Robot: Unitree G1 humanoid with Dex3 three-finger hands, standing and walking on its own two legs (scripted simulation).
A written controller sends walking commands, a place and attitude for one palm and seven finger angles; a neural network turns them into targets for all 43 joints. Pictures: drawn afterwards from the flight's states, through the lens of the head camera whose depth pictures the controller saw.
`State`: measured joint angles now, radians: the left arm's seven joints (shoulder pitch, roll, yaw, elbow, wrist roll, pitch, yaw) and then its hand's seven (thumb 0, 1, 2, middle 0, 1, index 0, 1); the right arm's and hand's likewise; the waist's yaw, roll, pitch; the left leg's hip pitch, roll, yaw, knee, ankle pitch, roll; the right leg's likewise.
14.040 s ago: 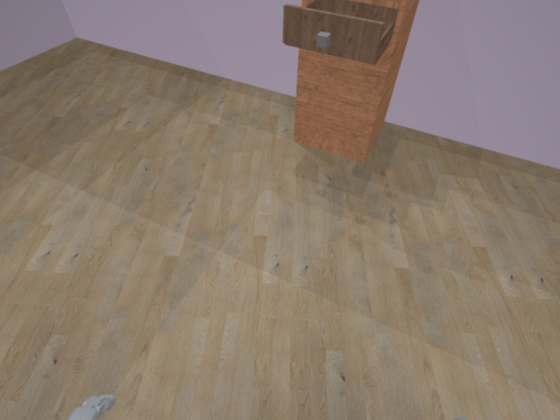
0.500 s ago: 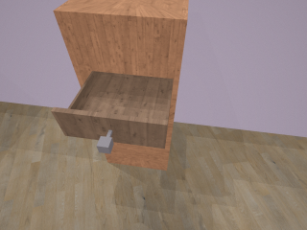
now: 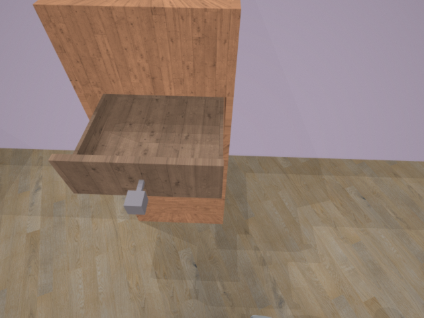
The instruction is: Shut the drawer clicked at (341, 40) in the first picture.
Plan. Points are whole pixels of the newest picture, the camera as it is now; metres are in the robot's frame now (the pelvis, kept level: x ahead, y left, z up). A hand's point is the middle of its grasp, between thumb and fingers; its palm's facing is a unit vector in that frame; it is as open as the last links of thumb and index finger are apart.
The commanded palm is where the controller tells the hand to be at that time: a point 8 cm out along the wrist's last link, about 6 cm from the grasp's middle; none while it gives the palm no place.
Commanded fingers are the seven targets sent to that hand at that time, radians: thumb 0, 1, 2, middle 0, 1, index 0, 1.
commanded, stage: look again from close up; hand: left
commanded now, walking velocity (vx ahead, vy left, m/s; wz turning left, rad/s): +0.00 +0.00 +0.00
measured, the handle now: (138, 195) +0.39 +0.17 -0.04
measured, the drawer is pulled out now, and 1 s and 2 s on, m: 0.24 0.24 0.24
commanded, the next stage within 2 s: raise the hand and make a fist in 0.50 s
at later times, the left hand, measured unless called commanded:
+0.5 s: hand out of the picture +0.05 +0.16 -0.17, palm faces +0.06 -0.97 -0.22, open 7.3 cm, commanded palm none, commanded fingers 0.00 0.90 0.90 -0.20 -0.30 -0.20 -0.30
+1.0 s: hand (144, 305) +0.16 +0.12 -0.04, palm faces -0.11 -0.99 +0.00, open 6.1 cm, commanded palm +0.12 +0.20 -0.04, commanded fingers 0.00 0.90 0.90 -0.62 -0.75 -0.62 -0.75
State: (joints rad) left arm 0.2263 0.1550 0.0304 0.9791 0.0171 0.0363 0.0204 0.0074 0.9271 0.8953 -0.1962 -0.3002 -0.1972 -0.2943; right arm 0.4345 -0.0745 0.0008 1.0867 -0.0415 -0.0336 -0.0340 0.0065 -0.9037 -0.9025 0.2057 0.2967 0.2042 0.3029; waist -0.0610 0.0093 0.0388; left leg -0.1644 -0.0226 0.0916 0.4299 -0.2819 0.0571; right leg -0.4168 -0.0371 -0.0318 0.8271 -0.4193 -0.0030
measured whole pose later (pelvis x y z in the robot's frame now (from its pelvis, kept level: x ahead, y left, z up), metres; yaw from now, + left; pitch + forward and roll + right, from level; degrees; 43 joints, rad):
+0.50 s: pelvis +0.02 -0.03 +0.00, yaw +1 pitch -2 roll +0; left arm 0.26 0.17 -0.01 1.07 0.01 -0.02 0.04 0.00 0.92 0.89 -0.20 -0.30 -0.20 -0.29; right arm 0.21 -0.18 0.00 1.05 -0.02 -0.01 -0.03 0.01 -0.92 -0.90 0.20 0.30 0.20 0.30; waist 0.00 0.02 0.00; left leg -0.11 0.01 0.04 0.48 -0.34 0.01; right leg -0.19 -0.01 -0.07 0.49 -0.27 -0.02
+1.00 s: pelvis -0.04 -0.03 -0.06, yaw +1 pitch +8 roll +1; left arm 0.35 0.18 0.08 0.21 -0.20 -0.51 -0.32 0.00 0.91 0.90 -0.43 -0.55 -0.43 -0.55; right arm 0.18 -0.26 -0.03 0.51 0.02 -0.27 0.02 0.01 -0.90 -0.90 0.21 0.30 0.20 0.30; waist -0.03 -0.05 -0.09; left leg -0.65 0.00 0.06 0.97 -0.47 0.02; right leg -0.74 -0.03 -0.04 0.97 -0.38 -0.03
